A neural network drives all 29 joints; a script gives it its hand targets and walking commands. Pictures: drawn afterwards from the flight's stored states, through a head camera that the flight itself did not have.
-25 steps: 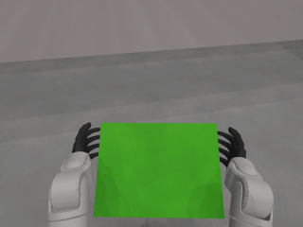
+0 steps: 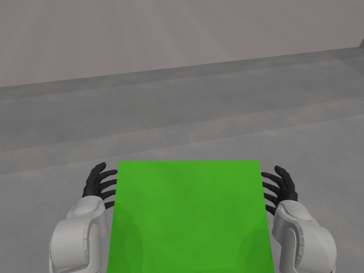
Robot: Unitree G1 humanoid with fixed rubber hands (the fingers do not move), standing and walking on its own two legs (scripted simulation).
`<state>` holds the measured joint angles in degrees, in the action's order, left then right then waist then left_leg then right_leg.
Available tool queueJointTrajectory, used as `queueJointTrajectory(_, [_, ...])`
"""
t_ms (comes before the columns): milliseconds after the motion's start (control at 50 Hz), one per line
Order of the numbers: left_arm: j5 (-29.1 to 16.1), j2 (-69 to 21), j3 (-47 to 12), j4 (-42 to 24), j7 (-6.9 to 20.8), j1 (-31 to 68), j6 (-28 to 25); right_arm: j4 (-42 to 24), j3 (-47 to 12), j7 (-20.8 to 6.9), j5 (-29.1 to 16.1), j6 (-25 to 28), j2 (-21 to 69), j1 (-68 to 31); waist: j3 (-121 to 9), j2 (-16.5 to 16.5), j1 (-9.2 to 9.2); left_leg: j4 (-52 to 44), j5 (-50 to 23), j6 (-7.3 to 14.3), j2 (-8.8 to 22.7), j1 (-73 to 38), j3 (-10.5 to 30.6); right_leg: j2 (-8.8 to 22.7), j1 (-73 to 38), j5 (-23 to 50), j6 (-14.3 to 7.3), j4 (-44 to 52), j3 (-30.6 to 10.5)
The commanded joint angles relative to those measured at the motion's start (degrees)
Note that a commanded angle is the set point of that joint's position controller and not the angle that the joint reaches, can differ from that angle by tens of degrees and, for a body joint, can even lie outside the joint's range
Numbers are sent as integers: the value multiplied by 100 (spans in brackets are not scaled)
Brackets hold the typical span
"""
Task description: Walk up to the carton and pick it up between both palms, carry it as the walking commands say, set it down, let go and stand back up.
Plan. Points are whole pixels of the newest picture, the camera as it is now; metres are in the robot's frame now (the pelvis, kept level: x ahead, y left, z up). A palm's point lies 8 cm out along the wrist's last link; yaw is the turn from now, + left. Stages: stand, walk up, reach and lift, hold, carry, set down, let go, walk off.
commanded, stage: carry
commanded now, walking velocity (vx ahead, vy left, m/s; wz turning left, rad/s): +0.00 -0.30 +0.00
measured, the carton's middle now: (188, 217) +0.26 -0.01 +0.00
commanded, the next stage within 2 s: none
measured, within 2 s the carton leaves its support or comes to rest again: neither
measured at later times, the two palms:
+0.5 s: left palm (192, 217) +0.21 -0.01 +0.10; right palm out of the picture +0.21 -0.37 +0.09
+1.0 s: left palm (291, 248) +0.16 -0.17 +0.10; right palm out of the picture +0.17 -0.52 +0.11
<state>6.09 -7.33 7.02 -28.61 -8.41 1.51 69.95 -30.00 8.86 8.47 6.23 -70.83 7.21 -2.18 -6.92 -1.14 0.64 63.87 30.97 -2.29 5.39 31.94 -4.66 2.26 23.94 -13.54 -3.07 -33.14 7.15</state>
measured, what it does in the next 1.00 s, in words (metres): steps to the right: left foot, then right foot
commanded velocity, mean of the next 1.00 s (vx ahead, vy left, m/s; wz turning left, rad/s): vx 0.00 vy -0.30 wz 0.00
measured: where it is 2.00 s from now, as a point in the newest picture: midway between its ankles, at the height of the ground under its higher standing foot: outside the picture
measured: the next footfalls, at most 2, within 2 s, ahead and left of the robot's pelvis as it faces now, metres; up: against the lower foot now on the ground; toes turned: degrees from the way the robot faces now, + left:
left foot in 0.14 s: +0.02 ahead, +0.05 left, +0.00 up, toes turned +11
right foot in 0.46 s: +0.04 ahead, -0.33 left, +0.00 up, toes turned -7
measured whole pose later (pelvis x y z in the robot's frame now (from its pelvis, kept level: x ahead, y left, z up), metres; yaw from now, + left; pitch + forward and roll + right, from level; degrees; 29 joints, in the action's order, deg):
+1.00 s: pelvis -0.07 -0.35 +0.01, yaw +1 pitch +3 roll -2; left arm 6.4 -7.2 6.9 -31.5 -8.8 1.5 69.3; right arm -29.6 8.5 6.8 6.3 -67.4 7.3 -1.7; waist -4.8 0.3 -0.5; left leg 29.7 13.7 -3.0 9.9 18.4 -8.2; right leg 5.4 32.3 -18.9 2.6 -51.9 2.0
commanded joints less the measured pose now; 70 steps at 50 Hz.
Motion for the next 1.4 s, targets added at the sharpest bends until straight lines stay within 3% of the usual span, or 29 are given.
queueJointTrajectory(0, [-2168, -4914, -3976, -543, 1366, 2449, -56, -455, -4470, -1465, -2426, 37, 4779, -2695, -1008, 937, -110, -506, -148, 109, -176, -142, -309, 950, -872, 1098, -927, 1039, -760])
queueJointTrajectory(60, [-2178, -4815, -4066, -483, 1350, 2245, -24, -318, -4295, -1426, -2276, 28, 4567, -2404, -1227, 1011, -120, -2142, -354, 295, -316, -923, -436, 1037, -788, 1313, -1095, 920, -1005])
queueJointTrajectory(100, [-2193, -4697, -4135, -420, 1324, 2248, 19, -109, -4168, -1432, -2213, 9, 4413, -2220, -1437, 667, 38, -3983, -1515, 343, -16, -2257, -328, 829, -211, 1049, -751, 485, -758])
queueJointTrajectory(120, [-2199, -4626, -4172, -424, 1313, 2366, 48, -24, -4092, -1450, -2210, 15, 4327, -2207, -1297, -280, 91, -4668, -1369, 490, 1071, -3179, 1129, 503, 1052, 253, -268, -347, -627])
queueJointTrajectory(140, [-2164, -4588, -4264, -401, 1338, 2331, 102, 221, -3982, -1453, -2159, 38, 4323, -1988, -915, -1700, 42, -5070, -2589, 1223, 3014, -3157, 3392, -13, 2424, -1469, 334, -1812, -164])
queueJointTrajectory(160, [-2212, -4689, -4340, -517, 1346, 2665, 61, 96, -4024, -1473, -2217, 86, 4504, -2119, -763, -1092, 17, -4910, -3295, 1590, 3133, -2804, 3293, 232, 2374, -1488, 394, -2988, -1042])
queueJointTrajectory(200, [-2300, -4980, -4451, -563, 1409, 2902, -14, -14, -4087, -1550, -2222, 178, 4748, -2395, -470, -192, -2, -4902, -2104, 1257, 2331, -2124, 1909, 452, 1982, -769, 450, -3611, -1205])
queueJointTrajectory(240, [-2304, -5020, -4439, -647, 1453, 2907, -73, -175, -4159, -1587, -2275, 252, 4859, -2564, -409, -525, 0, -4759, -2178, 832, 1559, -1901, 771, 403, 1598, -416, 488, -3004, -802])
queueJointTrajectory(420, [-2197, -4530, -4185, -389, 1358, 2097, 53, -331, -4191, -1491, -2203, 108, 4381, -2121, -1170, -1366, -49, -3495, -3747, 305, 1363, -1839, 163, -57, -510, -156, 501, 586, 260])
queueJointTrajectory(460, [-2174, -4426, -4054, -362, 1394, 2026, 71, -302, -4243, -1477, -2170, 64, 4363, -2149, -1150, 136, -92, -2218, -1771, -145, 780, -835, -300, 607, -1425, 271, 415, 1620, -425])
queueJointTrajectory(480, [-2149, -4372, -4002, -357, 1415, 2112, 33, -445, -4409, -1484, -2196, 20, 4349, -2256, -997, 2318, -81, -1162, 771, -327, -98, 658, -772, 1877, -1756, 1483, -328, 1674, -2288])
queueJointTrajectory(500, [-2257, -4653, -4041, -511, 1447, 2135, 23, -485, -4527, -1507, -2300, 26, 4566, -2451, -1116, 2264, -99, 74, 1224, -233, -107, 567, -123, 1737, -1535, 2117, -779, 1228, -1899])
queueJointTrajectory(560, [-2229, -5049, -4023, -552, 1511, 2251, -149, -606, -4757, -1614, -2571, 140, 4988, -2833, -1240, 1217, -138, 753, 69, -34, -5, 236, -86, 1193, -1213, 1721, -679, 953, -713])
queueJointTrajectory(720, [-2260, -4868, -4304, -568, 1435, 2103, -147, -291, -4317, -1515, -2245, 166, 4514, -2109, -1453, 860, -30, -3545, -1105, 352, -235, -1858, -562, 1009, -674, 1536, -851, 687, -872])
queueJointTrajectory(740, [-2282, -4805, -4353, -572, 1415, 2176, -114, -192, -4235, -1533, -2223, 157, 4442, -2056, -1506, 244, 43, -4309, -1562, 367, 443, -2911, 192, 783, 219, 1041, -478, 182, -721])
queueJointTrajectory(760, [-2246, -4724, -4386, -525, 1401, 2120, -63, -59, -4146, -1542, -2180, 148, 4340, -2034, -1319, -1216, -4, -4909, -1764, 852, 2254, -3529, 2452, 285, 1670, -666, 142, -1008, -393])
queueJointTrajectory(780, [-2249, -4664, -4497, -642, 1425, 2417, -33, 156, -4048, -1543, -2162, 178, 4440, -1860, -769, -1645, -18, -5013, -2974, 1454, 3301, -3077, 3408, 123, 2505, -1551, 439, -2411, -553])
queueJointTrajectory(800, [-2290, -4773, -4528, -634, 1423, 2644, -57, 95, -4056, -1564, -2186, 196, 4626, -2020, -686, -786, -32, -4760, -3188, 1469, 2918, -2780, 2807, 333, 2163, -1300, 466, -3154, -1190])
queueJointTrajectory(840, [-2326, -4997, -4540, -584, 1491, 2858, -101, -17, -4098, -1628, -2188, 275, 4793, -2369, -314, -192, -23, -4798, -2151, 1062, 2086, -2149, 1401, 436, 1905, -662, 497, -3448, -1022])
queueJointTrajectory(880, [-2377, -5086, -4559, -698, 1506, 2884, -134, -218, -4116, -1638, -2218, 324, 4855, -2472, -320, -655, -11, -4604, -2589, 753, 1461, -1991, 549, 325, 1521, -452, 542, -2837, -658])
queueJointTrajectory(1060, [-2233, -4589, -4213, -405, 1373, 2029, 58, -410, -4197, -1494, -2184, 111, 4423, -2123, -1131, -1266, -101, -3277, -3739, 202, 1360, -1784, 27, -69, -709, -167, 519, 604, 272])
queueJointTrajectory(1080, [-2219, -4526, -4137, -386, 1384, 1955, 66, -404, -4228, -1484, -2175, 85, 4411, -2125, -1216, -564, -139, -2593, -3178, -32, 1069, -1466, -267, 82, -1244, -67, 520, 1231, 131])
queueJointTrajectory(1100, [-2212, -4438, -4074, -390, 1408, 2049, 74, -367, -4267, -1460, -2129, 53, 4407, -2037, -1035, 813, -70, -1830, -707, -254, 567, -491, -571, 1060, -1555, 762, 348, 1732, -967])
queueJointTrajectory(1120, [-2229, -4497, -4040, -438, 1436, 2095, 32, -586, -4467, -1470, -2210, 15, 4418, -2255, -1073, 2656, -80, -559, 1246, -291, -187, 559, -741, 1958, -1747, 1701, -418, 1527, -2246])
queueJointTrajectory(1140, [-2302, -4736, -4045, -509, 1472, 2062, 23, -558, -4569, -1500, -2309, 24, 4649, -2451, -1106, 2268, -102, 402, 1205, -195, -84, 415, -85, 1751, -1532, 2183, -715, 1148, -1793])
queueJointTrajectory(1200, [-2236, -5134, -4019, -565, 1533, 2305, -176, -700, -4831, -1611, -2614, 152, 5066, -2930, -1168, 1283, -142, 794, 43, -44, -33, 94, -161, 1162, -1227, 1814, -698, 907, -622])
queueJointTrajectory(1320, [-2241, -5006, -4253, -673, 1471, 2096, -213, -566, -4470, -1519, -2361, 201, 4687, -2328, -1359, 1173, -162, -2081, -112, 301, -336, -998, -415, 1229, -1137, 1648, -1027, 987, -1176])
queueJointTrajectory(1360, [-2265, -4896, -4341, -619, 1428, 2080, -135, -330, -4305, -1510, -2248, 157, 4542, -2034, -1488, 675, -13, -3996, -1257, 356, -88, -2291, -444, 1008, -593, 1334, -729, 675, -894])
queueJointTrajectory(1380, [-2284, -4820, -4391, -627, 1407, 2214, -100, -237, -4223, -1529, -2222, 145, 4472, -2027, -1378, -204, 41, -4668, -1456, 415, 851, -3346, 751, 680, 612, 634, -258, -50, -741])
